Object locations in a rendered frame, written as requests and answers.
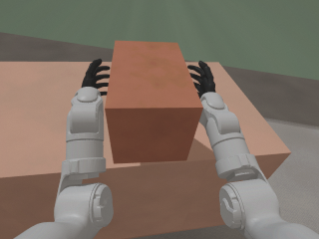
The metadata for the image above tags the left robot upper arm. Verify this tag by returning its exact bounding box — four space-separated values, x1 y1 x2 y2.
14 182 114 239

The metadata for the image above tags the robot left forearm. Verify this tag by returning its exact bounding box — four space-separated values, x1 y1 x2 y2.
54 87 107 220

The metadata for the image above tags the pedestal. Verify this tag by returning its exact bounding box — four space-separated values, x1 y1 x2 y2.
0 61 291 239

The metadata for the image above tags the robot left hand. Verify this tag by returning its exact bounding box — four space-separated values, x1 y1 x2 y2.
81 59 110 96

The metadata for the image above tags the robot right hand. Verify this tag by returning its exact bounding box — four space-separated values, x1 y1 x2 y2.
187 61 216 98

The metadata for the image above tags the carton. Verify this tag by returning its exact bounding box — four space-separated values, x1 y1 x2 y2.
105 40 203 164

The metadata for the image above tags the right robot upper arm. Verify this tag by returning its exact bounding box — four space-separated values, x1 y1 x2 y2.
219 178 319 239

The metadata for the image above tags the robot right forearm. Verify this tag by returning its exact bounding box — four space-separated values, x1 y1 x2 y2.
199 92 281 215

